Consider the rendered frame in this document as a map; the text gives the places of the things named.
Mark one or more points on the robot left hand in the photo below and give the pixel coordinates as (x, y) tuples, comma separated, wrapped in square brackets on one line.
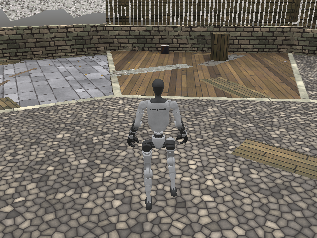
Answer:
[(132, 140)]

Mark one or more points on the robot torso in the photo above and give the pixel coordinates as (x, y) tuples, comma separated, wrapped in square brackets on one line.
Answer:
[(158, 120)]

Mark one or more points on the robot right shin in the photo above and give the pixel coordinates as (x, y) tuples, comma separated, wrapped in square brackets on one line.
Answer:
[(172, 174)]

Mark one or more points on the right robot upper arm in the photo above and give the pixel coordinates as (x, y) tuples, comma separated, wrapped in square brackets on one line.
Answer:
[(176, 113)]

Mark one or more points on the left robot forearm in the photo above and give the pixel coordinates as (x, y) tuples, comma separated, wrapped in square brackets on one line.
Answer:
[(132, 131)]

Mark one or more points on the left robot upper arm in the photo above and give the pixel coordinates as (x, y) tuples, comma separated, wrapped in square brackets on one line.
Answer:
[(139, 114)]

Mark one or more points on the robot right hand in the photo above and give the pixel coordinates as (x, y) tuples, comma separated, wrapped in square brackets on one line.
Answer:
[(180, 137)]

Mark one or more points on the right robot forearm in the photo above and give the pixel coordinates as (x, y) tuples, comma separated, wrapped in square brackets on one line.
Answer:
[(182, 130)]

